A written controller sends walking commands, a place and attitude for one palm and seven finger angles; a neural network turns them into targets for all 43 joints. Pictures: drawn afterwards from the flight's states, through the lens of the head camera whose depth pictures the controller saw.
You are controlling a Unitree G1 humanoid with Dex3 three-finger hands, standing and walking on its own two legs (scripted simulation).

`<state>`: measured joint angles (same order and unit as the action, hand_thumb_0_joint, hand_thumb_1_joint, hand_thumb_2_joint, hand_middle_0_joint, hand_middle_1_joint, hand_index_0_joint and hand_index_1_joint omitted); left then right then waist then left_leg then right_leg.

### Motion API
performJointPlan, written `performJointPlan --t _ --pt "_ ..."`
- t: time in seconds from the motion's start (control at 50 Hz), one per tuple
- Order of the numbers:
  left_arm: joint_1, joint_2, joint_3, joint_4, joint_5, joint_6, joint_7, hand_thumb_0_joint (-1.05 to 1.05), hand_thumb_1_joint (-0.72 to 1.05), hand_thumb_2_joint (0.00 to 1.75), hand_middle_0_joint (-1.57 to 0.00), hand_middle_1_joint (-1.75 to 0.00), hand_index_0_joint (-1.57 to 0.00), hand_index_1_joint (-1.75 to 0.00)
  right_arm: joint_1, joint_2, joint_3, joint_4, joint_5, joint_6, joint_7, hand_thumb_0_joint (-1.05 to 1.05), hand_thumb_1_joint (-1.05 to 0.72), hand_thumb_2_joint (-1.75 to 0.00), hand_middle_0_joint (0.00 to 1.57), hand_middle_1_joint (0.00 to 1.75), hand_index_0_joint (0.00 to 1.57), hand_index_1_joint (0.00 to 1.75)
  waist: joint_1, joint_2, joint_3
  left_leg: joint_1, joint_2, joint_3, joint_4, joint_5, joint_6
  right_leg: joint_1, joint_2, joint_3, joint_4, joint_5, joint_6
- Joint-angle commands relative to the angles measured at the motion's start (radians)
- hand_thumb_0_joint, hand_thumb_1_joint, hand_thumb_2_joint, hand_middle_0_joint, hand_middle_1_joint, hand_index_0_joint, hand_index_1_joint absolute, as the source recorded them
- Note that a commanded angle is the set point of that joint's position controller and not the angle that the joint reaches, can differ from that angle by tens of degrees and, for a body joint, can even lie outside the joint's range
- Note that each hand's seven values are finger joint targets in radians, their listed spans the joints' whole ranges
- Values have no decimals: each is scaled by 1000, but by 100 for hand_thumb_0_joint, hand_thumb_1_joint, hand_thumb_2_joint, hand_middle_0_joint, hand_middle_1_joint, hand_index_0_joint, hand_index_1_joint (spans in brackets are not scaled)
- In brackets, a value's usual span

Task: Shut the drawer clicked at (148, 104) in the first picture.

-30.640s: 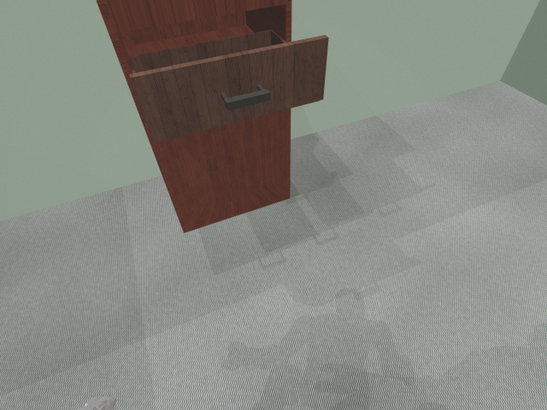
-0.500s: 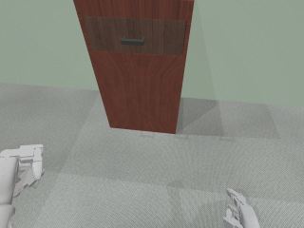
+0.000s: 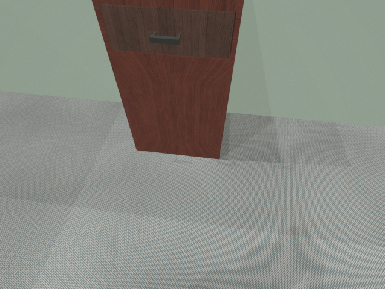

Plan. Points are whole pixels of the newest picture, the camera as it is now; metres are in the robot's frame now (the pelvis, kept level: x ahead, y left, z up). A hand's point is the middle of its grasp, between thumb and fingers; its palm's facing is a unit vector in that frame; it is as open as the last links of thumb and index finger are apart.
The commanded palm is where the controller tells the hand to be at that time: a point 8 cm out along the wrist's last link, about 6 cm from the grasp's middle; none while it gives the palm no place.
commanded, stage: let the arm hang, fingers relaxed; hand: left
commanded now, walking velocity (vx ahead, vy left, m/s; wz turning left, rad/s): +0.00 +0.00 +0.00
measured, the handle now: (165, 37) +0.96 +0.16 +0.04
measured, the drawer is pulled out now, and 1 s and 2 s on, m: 0.00 0.00 0.00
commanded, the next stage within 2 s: look to check the result in 0.56 s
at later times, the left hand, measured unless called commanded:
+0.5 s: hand out of the picture +0.07 +0.18 -0.17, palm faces -0.01 -0.98 -0.22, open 7.3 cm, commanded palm none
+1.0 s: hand out of the picture +0.07 +0.19 -0.16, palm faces -0.01 -0.97 -0.25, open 7.4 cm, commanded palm none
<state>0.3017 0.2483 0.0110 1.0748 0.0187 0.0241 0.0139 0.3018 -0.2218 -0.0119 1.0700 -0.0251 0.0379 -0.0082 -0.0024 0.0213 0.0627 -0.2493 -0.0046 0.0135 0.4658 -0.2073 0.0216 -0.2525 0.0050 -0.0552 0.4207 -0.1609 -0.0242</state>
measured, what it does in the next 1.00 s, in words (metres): stands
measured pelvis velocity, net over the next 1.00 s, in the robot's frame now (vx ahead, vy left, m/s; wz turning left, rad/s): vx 0.04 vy -0.01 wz -0.02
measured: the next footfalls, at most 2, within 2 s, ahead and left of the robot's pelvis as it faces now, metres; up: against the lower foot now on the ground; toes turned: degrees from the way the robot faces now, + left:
none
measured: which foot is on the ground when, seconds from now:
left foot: down 0.00-1.00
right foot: down 0.00-1.00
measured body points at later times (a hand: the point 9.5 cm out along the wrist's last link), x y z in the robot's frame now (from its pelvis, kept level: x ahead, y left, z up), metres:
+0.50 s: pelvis +0.02 +0.00 +0.00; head +0.03 -0.01 +0.45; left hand +0.07 +0.23 -0.15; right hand +0.03 -0.23 -0.16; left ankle +0.03 +0.10 -0.74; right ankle +0.04 -0.11 -0.74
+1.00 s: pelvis +0.04 -0.01 +0.01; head +0.06 -0.02 +0.46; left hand +0.07 +0.24 -0.14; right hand +0.05 -0.25 -0.16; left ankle +0.03 +0.10 -0.74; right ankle +0.04 -0.11 -0.74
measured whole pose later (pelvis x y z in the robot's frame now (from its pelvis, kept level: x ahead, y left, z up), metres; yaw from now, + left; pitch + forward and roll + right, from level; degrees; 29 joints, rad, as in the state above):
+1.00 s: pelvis +0.04 -0.01 +0.01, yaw -1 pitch -1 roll +0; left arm 0.20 0.20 0.02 1.15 0.01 -0.01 0.02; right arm 0.21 -0.20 -0.01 1.14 -0.02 0.01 -0.03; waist -0.01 0.03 0.05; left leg -0.14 0.00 0.03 0.36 -0.22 0.01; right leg -0.16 0.01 -0.04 0.36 -0.18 -0.03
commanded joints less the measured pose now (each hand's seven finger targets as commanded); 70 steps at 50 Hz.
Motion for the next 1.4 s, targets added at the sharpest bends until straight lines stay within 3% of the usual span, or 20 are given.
performJointPlan --t 0.0,0.04,0.1,0.24,0.32,0.4,0.58,0.84,1.0,1.24,1.38 --pt "-39 121 28 -31 -9 -32 4 0 90 90 -28 -39 -28 -39 24 -117 -26 -27 6 -34 -17 0 -90 -90 20 30 20 30 -7 -19 -25 -5 95 -114 -125 -89 32 -1 -102 138 -131 -211 -47" --pt "-33 119 27 -12 -9 -32 6 0 90 90 -20 -30 -20 -30 23 -116 -25 -16 9 -37 -18 0 -90 -90 20 30 20 30 -2 -18 -22 -2 100 -120 -137 -72 34 8 -98 127 -120 -184 -44" --pt "-39 105 24 7 -9 -31 8 0 90 90 -20 -30 -20 -30 21 -103 -23 2 7 -38 -21 0 -90 -90 20 30 20 30 -1 -30 4 -6 106 -124 -158 -69 34 8 -95 118 -110 -159 -40" --pt "-43 87 24 21 -8 -37 13 0 90 90 -20 -30 -20 -30 10 -83 -21 21 9 -43 -23 0 -90 -90 20 30 20 30 0 -31 -6 26 104 -107 -153 23 29 28 -99 115 -103 -80 -31" --pt "-56 71 24 24 -8 -37 13 0 90 90 -20 -30 -20 -30 -4 -67 -17 30 7 -45 -24 0 -90 -90 20 30 20 30 -2 1 4 30 107 -104 -165 30 24 30 -98 116 -104 -59 -25" --pt "-60 63 24 24 -8 -42 15 0 90 90 -20 -30 -20 -30 -7 -64 -18 32 8 -47 -26 0 -90 -90 20 30 20 30 -6 -30 -15 57 105 -94 -155 70 21 41 -102 120 -111 -29 -23" --pt "-65 60 27 28 -9 -47 15 0 90 90 -20 -30 -20 -30 -26 -71 -20 36 8 -49 -31 0 -90 -90 20 30 20 30 -7 5 -32 89 110 -85 -148 116 17 59 -103 122 -113 34 -26" --pt "-75 87 30 33 -9 -50 16 0 90 90 -20 -30 -20 -30 -35 -99 -24 38 10 -47 -32 0 -90 -90 20 30 20 30 -11 -34 -35 114 110 -79 -143 133 16 74 -106 123 -128 77 -28" --pt "-86 100 32 36 -10 -50 14 0 90 90 -20 -30 -20 -30 -53 -110 -23 44 9 -47 -31 0 -90 -90 20 30 20 30 -10 -16 -32 115 112 -77 -154 113 13 80 -108 130 -141 55 -26" --pt "-109 123 38 23 -10 -55 13 0 90 90 -20 -30 -20 -30 -80 -139 -26 35 9 -55 -33 0 -90 -90 20 30 20 30 -8 -10 -52 137 120 -81 -156 186 13 105 -112 125 -126 151 -26" --pt "-126 131 37 21 -10 -53 10 0 90 90 -20 -30 -20 -30 -90 -147 -25 38 8 -54 -30 0 -90 -90 20 30 20 30 -9 -9 -38 131 122 -83 -173 151 12 102 -112 127 -142 99 -25"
